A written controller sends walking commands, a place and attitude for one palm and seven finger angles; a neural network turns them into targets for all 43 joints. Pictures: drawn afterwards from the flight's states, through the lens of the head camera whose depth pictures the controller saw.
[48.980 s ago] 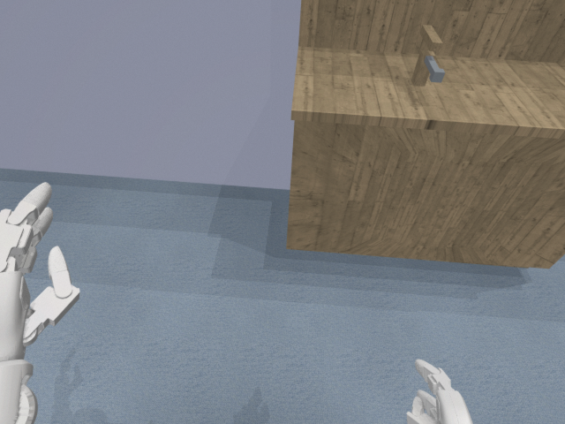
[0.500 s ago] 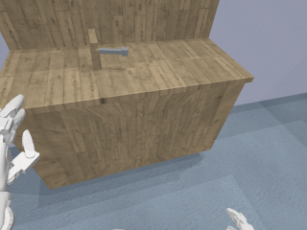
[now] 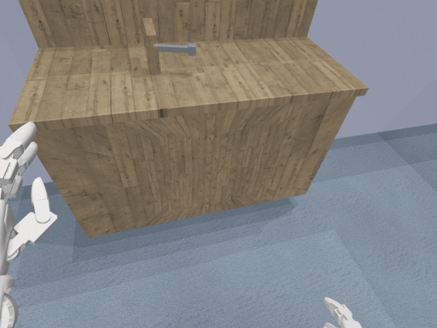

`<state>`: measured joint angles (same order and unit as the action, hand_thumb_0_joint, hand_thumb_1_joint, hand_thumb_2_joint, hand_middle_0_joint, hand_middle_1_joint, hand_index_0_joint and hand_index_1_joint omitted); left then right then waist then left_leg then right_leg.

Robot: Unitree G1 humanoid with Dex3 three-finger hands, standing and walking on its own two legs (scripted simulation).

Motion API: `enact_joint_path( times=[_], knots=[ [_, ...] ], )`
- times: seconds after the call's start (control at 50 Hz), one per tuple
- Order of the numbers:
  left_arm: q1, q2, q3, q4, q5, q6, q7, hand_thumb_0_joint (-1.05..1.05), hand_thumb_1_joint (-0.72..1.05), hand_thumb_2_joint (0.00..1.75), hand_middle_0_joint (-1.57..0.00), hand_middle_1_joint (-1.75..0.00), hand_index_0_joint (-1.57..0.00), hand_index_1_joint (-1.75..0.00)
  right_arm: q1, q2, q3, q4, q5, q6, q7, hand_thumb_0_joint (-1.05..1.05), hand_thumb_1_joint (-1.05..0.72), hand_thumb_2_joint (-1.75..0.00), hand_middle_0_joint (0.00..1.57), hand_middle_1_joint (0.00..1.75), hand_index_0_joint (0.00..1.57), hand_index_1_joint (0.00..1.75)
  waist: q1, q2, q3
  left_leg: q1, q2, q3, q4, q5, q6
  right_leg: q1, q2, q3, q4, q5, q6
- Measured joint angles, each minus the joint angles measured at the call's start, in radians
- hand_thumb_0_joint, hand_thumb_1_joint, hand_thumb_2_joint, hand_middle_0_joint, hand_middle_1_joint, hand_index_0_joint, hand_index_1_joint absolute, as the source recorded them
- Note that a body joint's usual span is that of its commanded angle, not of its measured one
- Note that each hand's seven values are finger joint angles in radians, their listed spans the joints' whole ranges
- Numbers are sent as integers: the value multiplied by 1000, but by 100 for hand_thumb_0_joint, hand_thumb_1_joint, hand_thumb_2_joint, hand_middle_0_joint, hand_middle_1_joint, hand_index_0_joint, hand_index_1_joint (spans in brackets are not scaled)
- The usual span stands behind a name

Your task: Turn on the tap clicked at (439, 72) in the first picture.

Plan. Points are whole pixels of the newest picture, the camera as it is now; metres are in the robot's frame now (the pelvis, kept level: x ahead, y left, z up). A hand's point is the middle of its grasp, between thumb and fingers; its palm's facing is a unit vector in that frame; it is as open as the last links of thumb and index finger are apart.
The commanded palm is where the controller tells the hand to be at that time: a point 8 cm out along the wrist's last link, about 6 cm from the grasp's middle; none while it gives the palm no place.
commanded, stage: stop stepping back and stand still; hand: left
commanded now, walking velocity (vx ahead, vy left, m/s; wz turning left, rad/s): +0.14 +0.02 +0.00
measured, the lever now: (192, 49) +0.89 +0.13 +0.10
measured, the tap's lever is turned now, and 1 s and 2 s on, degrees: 77 77 77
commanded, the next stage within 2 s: stand and check the lever's angle in 0.16 s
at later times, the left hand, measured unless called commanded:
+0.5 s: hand (49, 204) +0.22 +0.23 +0.20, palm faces +0.41 -0.84 -0.36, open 7.4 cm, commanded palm +0.16 +0.27 +0.21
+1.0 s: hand (58, 179) +0.26 +0.24 +0.19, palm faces +0.40 -0.84 -0.36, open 7.4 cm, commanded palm +0.20 +0.28 +0.21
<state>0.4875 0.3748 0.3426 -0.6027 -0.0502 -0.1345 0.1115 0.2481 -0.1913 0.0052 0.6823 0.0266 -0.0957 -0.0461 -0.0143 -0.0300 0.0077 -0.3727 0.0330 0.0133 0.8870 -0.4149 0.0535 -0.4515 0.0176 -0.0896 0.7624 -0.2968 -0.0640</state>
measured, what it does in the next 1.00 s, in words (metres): steps on the spot: right foot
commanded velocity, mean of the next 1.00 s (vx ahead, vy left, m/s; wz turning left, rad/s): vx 0.02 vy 0.00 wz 0.00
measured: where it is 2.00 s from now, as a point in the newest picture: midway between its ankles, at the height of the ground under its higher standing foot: outside the picture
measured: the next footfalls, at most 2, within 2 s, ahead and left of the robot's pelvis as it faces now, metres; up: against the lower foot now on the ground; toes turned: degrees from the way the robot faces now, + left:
right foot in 0.26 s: +0.10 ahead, -0.12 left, +0.00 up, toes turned +0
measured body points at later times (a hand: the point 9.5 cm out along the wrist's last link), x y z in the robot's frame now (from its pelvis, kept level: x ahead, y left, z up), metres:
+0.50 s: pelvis +0.01 -0.01 +0.02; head +0.01 +0.00 +0.47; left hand +0.19 +0.27 +0.22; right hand +0.16 -0.26 -0.06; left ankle +0.03 +0.11 -0.71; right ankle +0.05 -0.12 -0.69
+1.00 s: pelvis +0.05 +0.00 +0.04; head +0.06 +0.00 +0.49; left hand +0.23 +0.28 +0.21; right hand +0.24 -0.23 -0.03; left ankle +0.03 +0.11 -0.70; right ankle +0.06 -0.12 -0.70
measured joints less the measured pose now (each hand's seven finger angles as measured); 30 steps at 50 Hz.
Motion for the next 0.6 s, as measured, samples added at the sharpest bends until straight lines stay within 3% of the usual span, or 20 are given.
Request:
enact_joint_path(
  times=[0.02, 0.04, 0.08, 0.12, 0.16, 0.2, 0.26, 0.3, 0.36, 0.42, 0.5, 0.54, 0.6],
  knots=[
    [4, 9, 7, -18, -1, -4, 8, 2, 88, 90, -21, -30, -21, -30, 0, -2, 1, -11, -6, -9, -10, 2, -90, -90, 21, 30, 20, 30, 0, -10, -4, 47, -8, 5, -91, -89, -22, -21, -7, 8, 32, -41, 2],
    [1, 17, 17, -18, 0, -10, 20, 2, 88, 90, -21, -30, -21, -30, -7, 4, 0, -16, -11, -17, -20, 2, -90, -90, 21, 30, 20, 30, 3, -25, 3, 58, -20, 19, -109, -96, -34, -40, -9, 31, 98, -110, 12],
    [-8, 29, 41, 17, 10, -24, 38, 2, 88, 90, -21, -30, -21, -30, -10, 20, -1, -20, -16, -40, -26, 2, -90, -90, 21, 30, 20, 30, -3, -31, 4, 81, -32, 36, -147, -19, -32, -81, 5, 70, 281, -165, 28],
    [-27, 36, 54, 76, 7, -34, 40, 2, 88, 90, -21, -30, -21, -30, -2, 30, 4, -14, -9, -54, -15, 1, -90, -90, 20, 30, 20, 30, -18, -15, -11, 106, -33, 25, -209, 43, -30, -98, 12, 78, 370, -148, 42],
    [-40, 25, 54, 125, -1, -30, 37, 2, 88, 90, -21, -30, -21, -30, 11, 31, 12, -13, -3, -52, -5, 1, -90, -90, 21, 30, 20, 30, -25, 13, -24, 129, -21, 8, -269, 75, -34, -68, 2, 62, 286, -124, 51],
    [-32, 7, 48, 146, -8, -21, 36, 2, 88, 90, -21, -30, -21, -30, 27, 27, 19, -24, -4, -44, -1, 1, -90, -90, 21, 30, 20, 30, -23, 41, -31, 144, -3, -1, -305, 90, -40, 3, -11, 41, 98, -104, 57],
    [-5, 4, 35, 133, -8, -12, 34, 2, 89, 90, -21, -30, -21, -30, 45, 19, 26, -54, -9, -38, -1, 1, -90, -90, 21, 30, 20, 30, -17, 53, -28, 114, 9, -10, -241, 53, -43, 135, -21, 34, -183, -26, 47],
    [-17, -16, 9, 123, -4, -10, 27, 2, 89, 90, -20, -30, -21, -30, 19, 2, 15, -42, -10, -27, -1, 1, -90, -90, 21, 30, 20, 30, -6, 71, 3, 51, 12, -34, -90, -8, -30, 126, -8, 20, -177, 96, 39],
    [-24, -40, -25, 98, -6, 2, 18, 2, 89, 90, -21, -30, -21, -30, -18, -13, -5, 1, -8, -2, -1, 1, -90, -90, 21, 30, 20, 30, 5, 57, 27, -9, -3, -33, 37, -19, -26, 131, -10, 13, -160, 63, 36],
    [2, -32, -18, 39, -9, 3, 30, 2, 88, 90, -21, -30, -21, -30, -27, -25, -7, -17, -13, 7, -15, 1, -90, -90, 21, 30, 20, 30, 1, 31, 28, 51, 6, -15, -180, 13, -12, 119, -16, 19, -135, 37, 39],
    [-11, 0, 13, 43, -2, -11, 51, 2, 88, 90, -21, -30, -21, -30, -35, -8, -17, -41, -15, -16, -35, 1, -90, -90, 21, 30, 20, 30, 4, -1, 40, 86, -12, 6, -245, 102, -47, 100, -15, 65, -34, -98, 57],
    [-25, 10, 25, 69, 4, -14, 54, 2, 88, 90, -21, -30, -21, -30, -26, 2, -10, -50, -12, -34, -28, 1, -90, -90, 20, 30, 20, 30, -2, 1, 32, 107, -20, -1, -286, 122, -56, 137, -13, 64, -115, -65, 64],
    [-37, 1, 26, 102, 6, -26, 47, 2, 88, 90, -21, -30, -21, -30, -31, 1, 3, -55, -12, -37, -11, 1, -90, -90, 20, 30, 20, 30, -7, 34, 30, 110, -8, -22, -291, 117, -60, 180, 5, 46, -221, 81, 41]
  ],
)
